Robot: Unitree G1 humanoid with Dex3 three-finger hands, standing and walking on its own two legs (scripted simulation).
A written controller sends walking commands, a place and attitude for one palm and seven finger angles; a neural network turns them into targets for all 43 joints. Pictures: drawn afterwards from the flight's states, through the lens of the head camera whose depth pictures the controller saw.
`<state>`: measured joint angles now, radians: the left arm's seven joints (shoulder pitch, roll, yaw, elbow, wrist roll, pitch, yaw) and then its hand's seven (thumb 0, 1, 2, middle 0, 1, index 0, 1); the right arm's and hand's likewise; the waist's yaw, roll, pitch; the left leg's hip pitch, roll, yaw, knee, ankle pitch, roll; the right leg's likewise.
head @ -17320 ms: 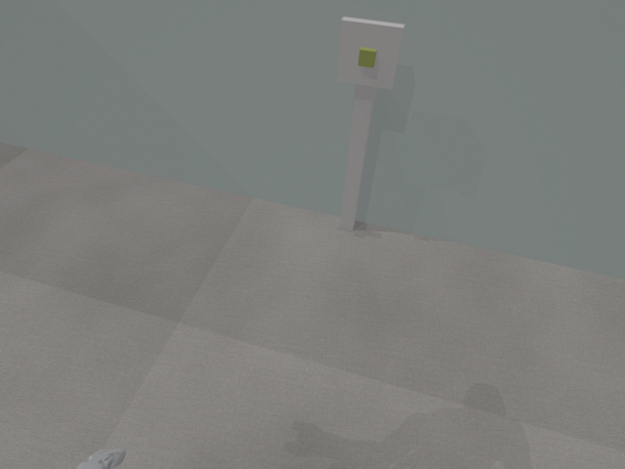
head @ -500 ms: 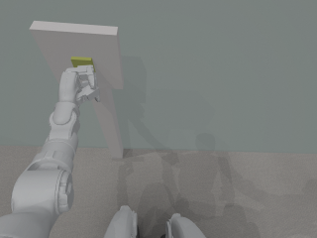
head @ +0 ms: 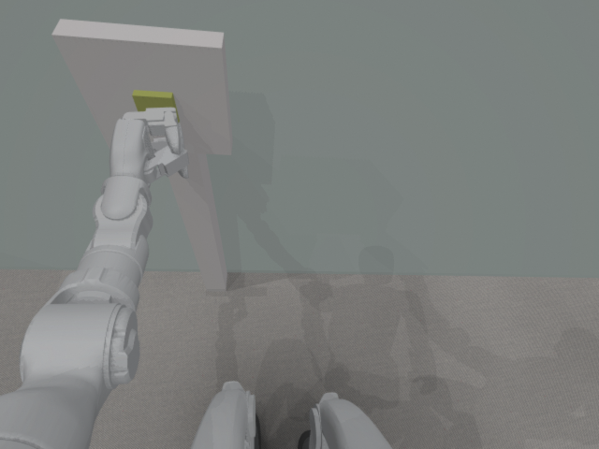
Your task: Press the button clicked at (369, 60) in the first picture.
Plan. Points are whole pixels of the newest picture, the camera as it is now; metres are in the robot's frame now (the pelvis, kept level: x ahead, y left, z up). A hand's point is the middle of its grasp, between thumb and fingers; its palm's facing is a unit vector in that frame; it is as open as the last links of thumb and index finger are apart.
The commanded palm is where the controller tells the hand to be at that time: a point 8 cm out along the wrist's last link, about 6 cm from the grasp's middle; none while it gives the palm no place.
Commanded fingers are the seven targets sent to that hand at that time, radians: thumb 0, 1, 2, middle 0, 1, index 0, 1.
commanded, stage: pull the fist back off the button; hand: left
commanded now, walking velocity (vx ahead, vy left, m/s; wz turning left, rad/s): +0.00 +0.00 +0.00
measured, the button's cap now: (158, 104) +0.54 +0.16 +0.11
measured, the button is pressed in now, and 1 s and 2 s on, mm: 9 0 0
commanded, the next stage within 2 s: draw the hand back to the body in 0.86 s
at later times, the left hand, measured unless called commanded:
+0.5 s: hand (187, 173) +0.45 +0.13 +0.08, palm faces -0.03 -1.00 -0.03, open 3.1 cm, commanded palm +0.42 +0.17 +0.08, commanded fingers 0.00 0.90 0.90 -1.30 -1.50 -1.30 -1.50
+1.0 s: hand (179, 209) +0.40 +0.13 +0.08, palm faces -0.04 -1.00 -0.04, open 3.1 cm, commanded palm +0.37 +0.19 +0.09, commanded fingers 0.00 0.90 0.90 -1.30 -1.50 -1.30 -1.50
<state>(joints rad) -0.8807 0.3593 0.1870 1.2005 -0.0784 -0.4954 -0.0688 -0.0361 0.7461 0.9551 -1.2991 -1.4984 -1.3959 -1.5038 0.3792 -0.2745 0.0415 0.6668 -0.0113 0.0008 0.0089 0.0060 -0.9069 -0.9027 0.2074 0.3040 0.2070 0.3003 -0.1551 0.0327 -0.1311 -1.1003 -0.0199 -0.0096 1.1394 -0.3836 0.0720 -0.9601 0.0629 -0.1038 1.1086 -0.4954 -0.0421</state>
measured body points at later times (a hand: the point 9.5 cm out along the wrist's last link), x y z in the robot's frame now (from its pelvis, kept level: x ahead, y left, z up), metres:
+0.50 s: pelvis +0.04 +0.00 +0.02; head +0.11 +0.00 +0.46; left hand +0.45 +0.18 +0.08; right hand +0.11 -0.26 -0.09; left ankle +0.08 +0.07 -0.64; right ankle +0.02 -0.10 -0.64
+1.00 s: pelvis +0.04 -0.02 +0.02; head +0.10 -0.02 +0.47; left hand +0.40 +0.18 +0.08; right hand +0.19 -0.26 -0.08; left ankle +0.08 +0.07 -0.64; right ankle +0.02 -0.10 -0.64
